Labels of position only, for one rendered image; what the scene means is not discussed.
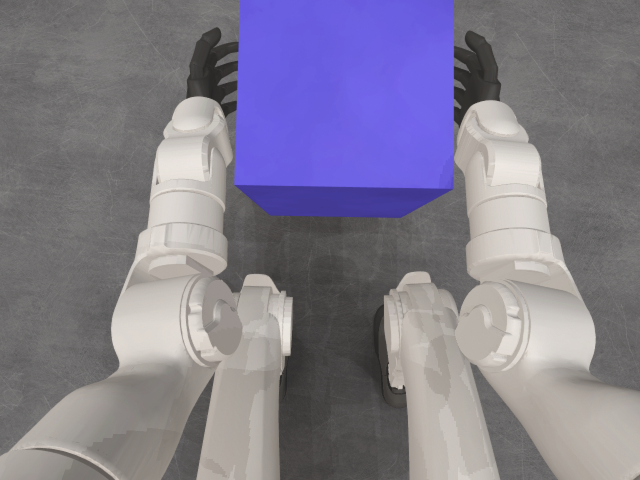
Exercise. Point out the robot left upper arm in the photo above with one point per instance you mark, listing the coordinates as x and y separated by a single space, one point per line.
170 336

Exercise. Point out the right robot hand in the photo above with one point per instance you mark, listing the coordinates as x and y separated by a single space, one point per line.
481 82

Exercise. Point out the left robot hand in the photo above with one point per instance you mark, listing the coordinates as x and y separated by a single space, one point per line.
204 76

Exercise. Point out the robot right upper arm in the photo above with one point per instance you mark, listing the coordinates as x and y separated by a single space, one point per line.
534 345

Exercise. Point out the robot left foot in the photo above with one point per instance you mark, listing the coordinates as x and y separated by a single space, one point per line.
283 380

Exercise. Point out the left robot forearm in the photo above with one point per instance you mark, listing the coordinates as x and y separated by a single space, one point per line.
187 201

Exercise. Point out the carton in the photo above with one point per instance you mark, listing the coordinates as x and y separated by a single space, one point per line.
345 108

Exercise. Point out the robot right shin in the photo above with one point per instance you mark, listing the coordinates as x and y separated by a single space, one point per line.
396 377

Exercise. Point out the right robot forearm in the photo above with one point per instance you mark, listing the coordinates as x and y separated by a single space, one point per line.
506 202

